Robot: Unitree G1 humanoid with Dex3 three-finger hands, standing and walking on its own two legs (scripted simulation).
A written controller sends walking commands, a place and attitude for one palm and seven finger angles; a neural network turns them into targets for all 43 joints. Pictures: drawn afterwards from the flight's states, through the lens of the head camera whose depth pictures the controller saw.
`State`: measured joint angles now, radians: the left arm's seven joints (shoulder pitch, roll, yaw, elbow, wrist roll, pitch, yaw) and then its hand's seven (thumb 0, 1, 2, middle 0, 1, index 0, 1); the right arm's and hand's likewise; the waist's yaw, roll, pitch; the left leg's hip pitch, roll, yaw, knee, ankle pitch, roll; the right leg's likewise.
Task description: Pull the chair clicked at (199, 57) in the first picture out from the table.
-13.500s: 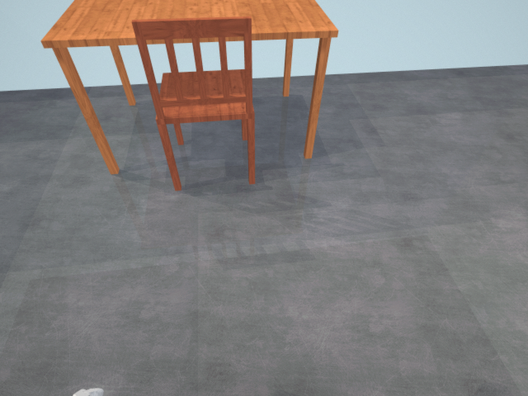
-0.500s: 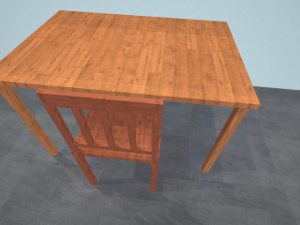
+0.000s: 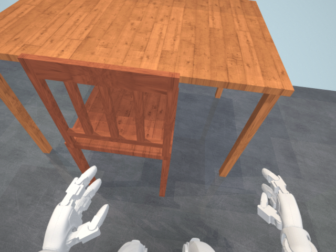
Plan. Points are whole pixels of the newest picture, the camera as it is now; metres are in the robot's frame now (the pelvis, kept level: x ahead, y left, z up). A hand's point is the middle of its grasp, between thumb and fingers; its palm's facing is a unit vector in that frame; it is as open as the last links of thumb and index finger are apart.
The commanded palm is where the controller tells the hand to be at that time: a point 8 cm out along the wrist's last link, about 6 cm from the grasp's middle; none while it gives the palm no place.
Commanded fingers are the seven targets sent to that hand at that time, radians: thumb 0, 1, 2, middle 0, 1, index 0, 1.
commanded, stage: raise the hand toward the chair's back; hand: left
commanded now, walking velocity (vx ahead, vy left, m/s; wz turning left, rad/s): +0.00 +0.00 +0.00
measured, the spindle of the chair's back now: (110, 113) +0.52 +0.23 -0.03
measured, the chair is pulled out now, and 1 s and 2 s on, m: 0.00 0.00 0.00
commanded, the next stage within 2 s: aim the fingers beside a spindle in 1.66 s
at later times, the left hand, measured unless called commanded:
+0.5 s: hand (83, 199) +0.22 +0.20 +0.04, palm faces -0.02 -1.00 -0.06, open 13.8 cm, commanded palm +0.19 +0.25 +0.04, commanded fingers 0.00 -0.22 0.42 -0.09 -0.12 -0.09 -0.12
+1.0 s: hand (72, 185) +0.24 +0.23 +0.04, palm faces -0.02 -1.00 -0.06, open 16.8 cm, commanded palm +0.22 +0.28 +0.05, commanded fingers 0.00 -0.50 0.30 -0.06 -0.08 -0.06 -0.08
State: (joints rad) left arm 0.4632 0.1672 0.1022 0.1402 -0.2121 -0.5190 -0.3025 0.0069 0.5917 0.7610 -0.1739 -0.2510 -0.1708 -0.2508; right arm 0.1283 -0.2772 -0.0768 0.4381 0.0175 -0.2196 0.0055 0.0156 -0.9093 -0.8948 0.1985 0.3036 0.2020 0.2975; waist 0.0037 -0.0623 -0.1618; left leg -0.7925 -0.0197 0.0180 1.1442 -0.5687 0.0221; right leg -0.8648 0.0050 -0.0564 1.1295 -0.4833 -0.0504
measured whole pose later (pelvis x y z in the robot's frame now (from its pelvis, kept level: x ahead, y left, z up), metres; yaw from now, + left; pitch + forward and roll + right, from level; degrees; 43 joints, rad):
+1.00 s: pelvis +0.02 +0.02 +0.01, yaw +1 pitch +16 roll -3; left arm 0.32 0.26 0.20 0.05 -0.26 -0.38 -0.31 -0.01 -0.48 0.31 -0.06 -0.08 -0.06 -0.08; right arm 0.21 -0.22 0.04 0.50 0.03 -0.19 -0.04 0.01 -0.90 -0.89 0.20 0.30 0.21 0.30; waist 0.00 0.03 -0.15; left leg -0.84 -0.03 -0.03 1.13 -0.58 0.04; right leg -0.87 0.00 -0.10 1.06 -0.47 -0.02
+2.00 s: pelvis +0.02 +0.02 +0.01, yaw +1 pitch +17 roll -3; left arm 0.21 0.27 0.21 0.16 -0.27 -0.41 -0.33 -0.01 -0.50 0.30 -0.06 -0.08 -0.06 -0.08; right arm 0.22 -0.26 0.02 0.54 0.02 -0.19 -0.04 0.02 -0.90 -0.89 0.20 0.30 0.21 0.30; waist -0.02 0.03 -0.15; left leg -0.86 -0.03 -0.03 1.13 -0.57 0.04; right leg -0.89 0.00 -0.10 1.06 -0.47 -0.02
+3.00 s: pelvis +0.01 +0.02 -0.02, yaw +0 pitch +22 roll -2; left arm -0.18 0.30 0.25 0.50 -0.24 -0.45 -0.32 -0.02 -0.50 0.30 -0.06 -0.08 -0.06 -0.08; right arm 0.22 -0.26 0.02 0.59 0.01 -0.11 -0.03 0.01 -0.90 -0.89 0.20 0.30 0.21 0.30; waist -0.05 0.02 -0.15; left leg -1.03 -0.02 -0.01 1.23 -0.59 0.05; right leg -1.07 0.00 -0.08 1.16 -0.48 -0.02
